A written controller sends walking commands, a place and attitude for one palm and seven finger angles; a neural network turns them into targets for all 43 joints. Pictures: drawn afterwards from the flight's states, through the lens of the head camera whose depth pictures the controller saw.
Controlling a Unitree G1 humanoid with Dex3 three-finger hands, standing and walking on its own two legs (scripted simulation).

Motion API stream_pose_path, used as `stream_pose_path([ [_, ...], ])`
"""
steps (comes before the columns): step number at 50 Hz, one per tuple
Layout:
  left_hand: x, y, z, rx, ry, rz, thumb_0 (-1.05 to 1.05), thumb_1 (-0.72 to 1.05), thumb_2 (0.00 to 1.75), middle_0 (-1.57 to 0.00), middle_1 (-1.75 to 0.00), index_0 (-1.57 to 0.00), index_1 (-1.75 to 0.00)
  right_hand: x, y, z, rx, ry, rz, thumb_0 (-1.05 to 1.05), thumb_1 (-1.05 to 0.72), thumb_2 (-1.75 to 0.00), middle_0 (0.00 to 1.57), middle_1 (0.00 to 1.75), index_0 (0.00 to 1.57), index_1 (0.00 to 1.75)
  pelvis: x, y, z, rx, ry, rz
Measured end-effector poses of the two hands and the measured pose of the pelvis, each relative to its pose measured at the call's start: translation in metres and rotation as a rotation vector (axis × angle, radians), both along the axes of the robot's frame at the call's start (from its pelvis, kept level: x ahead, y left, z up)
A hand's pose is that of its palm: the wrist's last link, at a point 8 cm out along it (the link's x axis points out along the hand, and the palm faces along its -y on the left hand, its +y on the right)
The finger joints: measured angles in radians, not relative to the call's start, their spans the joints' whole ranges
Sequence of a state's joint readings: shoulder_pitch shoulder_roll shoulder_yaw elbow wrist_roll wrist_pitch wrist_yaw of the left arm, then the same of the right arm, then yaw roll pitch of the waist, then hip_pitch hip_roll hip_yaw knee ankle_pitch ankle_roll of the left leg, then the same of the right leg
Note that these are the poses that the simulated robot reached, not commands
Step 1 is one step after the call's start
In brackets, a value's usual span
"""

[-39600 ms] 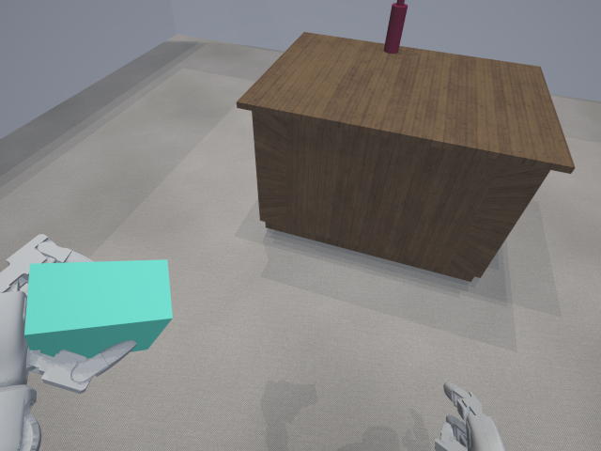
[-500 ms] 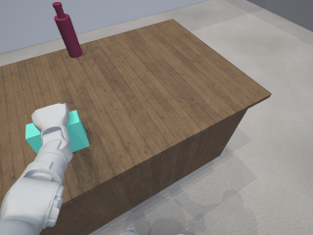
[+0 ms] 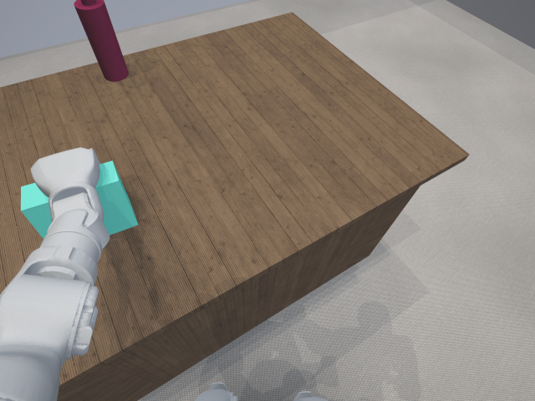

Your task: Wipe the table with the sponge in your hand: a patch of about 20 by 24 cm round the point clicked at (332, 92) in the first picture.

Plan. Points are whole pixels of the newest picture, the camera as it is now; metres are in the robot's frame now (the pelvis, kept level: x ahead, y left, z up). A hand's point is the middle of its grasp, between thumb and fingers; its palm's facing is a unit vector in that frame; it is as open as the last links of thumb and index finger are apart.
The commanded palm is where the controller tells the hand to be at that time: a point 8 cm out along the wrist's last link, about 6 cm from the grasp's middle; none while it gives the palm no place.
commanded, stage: wipe forward along the middle lane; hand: left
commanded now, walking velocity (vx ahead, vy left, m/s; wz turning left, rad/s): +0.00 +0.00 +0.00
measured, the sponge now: (88, 214) +0.43 +0.30 -0.02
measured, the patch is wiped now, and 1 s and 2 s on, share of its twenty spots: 1.00 1.00 1.00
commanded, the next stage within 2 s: slide back across to the first lane in 0.22 s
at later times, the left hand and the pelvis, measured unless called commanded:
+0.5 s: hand (70, 177) +0.47 +0.33 +0.02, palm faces -0.13 -0.04 -0.99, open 10.1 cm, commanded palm +0.46 +0.32 +0.07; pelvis +0.01 +0.02 +0.00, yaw -1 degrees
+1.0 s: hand (31, 188) +0.45 +0.38 +0.02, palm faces -0.12 -0.05 -0.99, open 10.1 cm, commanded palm +0.42 +0.37 +0.07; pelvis +0.04 +0.03 +0.01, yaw +0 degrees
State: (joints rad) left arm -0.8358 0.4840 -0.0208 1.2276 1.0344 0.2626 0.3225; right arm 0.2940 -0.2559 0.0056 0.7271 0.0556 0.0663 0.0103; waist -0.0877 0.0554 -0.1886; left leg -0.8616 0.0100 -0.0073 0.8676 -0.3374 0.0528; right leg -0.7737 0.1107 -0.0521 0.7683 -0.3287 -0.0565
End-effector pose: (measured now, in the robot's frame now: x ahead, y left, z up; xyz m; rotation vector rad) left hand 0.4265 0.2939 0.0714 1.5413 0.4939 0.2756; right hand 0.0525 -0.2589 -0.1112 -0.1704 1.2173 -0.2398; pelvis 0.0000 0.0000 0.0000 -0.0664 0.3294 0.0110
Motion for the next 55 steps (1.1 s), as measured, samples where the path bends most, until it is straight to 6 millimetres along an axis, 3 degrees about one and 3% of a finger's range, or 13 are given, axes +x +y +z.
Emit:
stream_pose_path([
  [10,0.020,0.012,0.002,0.020,-0.002,0.016,0.00,-0.53,1.06,-0.75,-1.30,-0.76,-1.32,-0.007,0.006,0.001,-0.022,0.023,-0.003,0.01,-0.91,-0.90,0.20,0.30,0.20,0.30,-0.001,0.010,-0.003,-0.011,0.028,0.004],
  [19,0.036,0.025,0.002,0.006,0.014,0.021,0.00,-0.53,1.06,-0.75,-1.30,-0.76,-1.32,-0.025,0.013,0.001,-0.033,0.068,-0.025,0.01,-0.91,-0.90,0.20,0.30,0.20,0.30,0.000,0.018,-0.006,-0.020,0.052,-0.006],
  [29,0.035,0.037,0.003,-0.025,-0.018,0.008,0.00,-0.53,1.06,-0.74,-1.31,-0.76,-1.32,-0.033,0.024,0.006,-0.011,0.109,-0.050,0.01,-0.91,-0.90,0.20,0.30,0.20,0.30,0.010,0.025,0.000,-0.019,0.036,-0.016],
  [35,0.032,0.047,0.006,-0.015,-0.024,0.014,0.00,-0.53,1.06,-0.74,-1.31,-0.76,-1.33,-0.016,0.027,0.011,-0.002,0.088,-0.041,0.01,-0.91,-0.90,0.20,0.30,0.20,0.30,0.020,0.029,0.005,-0.017,0.019,-0.014],
  [48,0.012,0.078,0.008,-0.028,-0.011,0.034,0.01,-0.52,1.06,-0.73,-1.32,-0.75,-1.34,0.047,0.026,0.021,-0.006,0.009,0.023,0.01,-0.91,-0.90,0.20,0.30,0.20,0.30,0.038,0.032,0.013,-0.014,-0.015,0.000],
  [55,0.000,0.087,0.007,-0.020,-0.012,0.023,0.01,-0.52,1.06,-0.73,-1.32,-0.74,-1.34,0.069,0.026,0.022,-0.009,-0.007,0.053,0.01,-0.91,-0.90,0.20,0.30,0.20,0.30,0.041,0.031,0.014,-0.013,-0.024,0.010],
])
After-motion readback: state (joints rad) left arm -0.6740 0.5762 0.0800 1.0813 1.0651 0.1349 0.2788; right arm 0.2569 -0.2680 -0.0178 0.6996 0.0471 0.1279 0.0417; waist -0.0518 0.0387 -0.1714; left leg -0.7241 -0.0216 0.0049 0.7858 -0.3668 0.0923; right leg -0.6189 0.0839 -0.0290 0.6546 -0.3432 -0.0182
